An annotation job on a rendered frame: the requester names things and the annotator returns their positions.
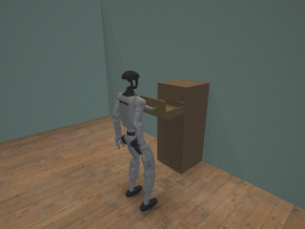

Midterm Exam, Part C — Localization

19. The humanoid robot torso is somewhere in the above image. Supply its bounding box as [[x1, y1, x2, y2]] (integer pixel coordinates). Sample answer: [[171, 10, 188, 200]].
[[119, 94, 142, 148]]

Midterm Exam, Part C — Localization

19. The robot right upper arm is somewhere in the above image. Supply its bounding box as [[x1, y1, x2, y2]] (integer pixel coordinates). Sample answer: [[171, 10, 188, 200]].
[[132, 96, 146, 130]]

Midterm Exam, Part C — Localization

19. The right robot forearm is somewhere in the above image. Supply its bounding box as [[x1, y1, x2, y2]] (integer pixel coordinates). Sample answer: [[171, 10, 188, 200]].
[[134, 122, 148, 154]]

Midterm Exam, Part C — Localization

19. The left robot forearm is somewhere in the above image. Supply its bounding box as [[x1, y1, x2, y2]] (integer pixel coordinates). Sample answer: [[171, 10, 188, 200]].
[[112, 117, 122, 135]]

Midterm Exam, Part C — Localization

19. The cabinet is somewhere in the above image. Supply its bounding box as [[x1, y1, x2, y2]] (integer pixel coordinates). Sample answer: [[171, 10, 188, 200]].
[[157, 79, 210, 175]]

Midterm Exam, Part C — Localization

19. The robot left hand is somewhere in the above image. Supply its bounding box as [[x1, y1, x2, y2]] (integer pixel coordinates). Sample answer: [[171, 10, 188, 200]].
[[115, 134, 125, 150]]

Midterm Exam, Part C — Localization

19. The robot right hand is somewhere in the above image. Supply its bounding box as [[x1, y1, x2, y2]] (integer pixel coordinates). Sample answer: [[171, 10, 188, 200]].
[[141, 151, 153, 170]]

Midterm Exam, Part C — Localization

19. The left robot shin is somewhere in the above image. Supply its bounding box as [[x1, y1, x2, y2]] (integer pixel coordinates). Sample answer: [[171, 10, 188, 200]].
[[129, 159, 140, 191]]

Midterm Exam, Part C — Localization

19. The drawer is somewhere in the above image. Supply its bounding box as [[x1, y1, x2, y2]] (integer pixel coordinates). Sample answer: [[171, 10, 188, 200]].
[[140, 95, 184, 120]]

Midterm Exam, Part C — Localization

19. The robot left upper arm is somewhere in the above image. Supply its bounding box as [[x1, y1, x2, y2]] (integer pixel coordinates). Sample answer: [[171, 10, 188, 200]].
[[112, 92, 123, 119]]

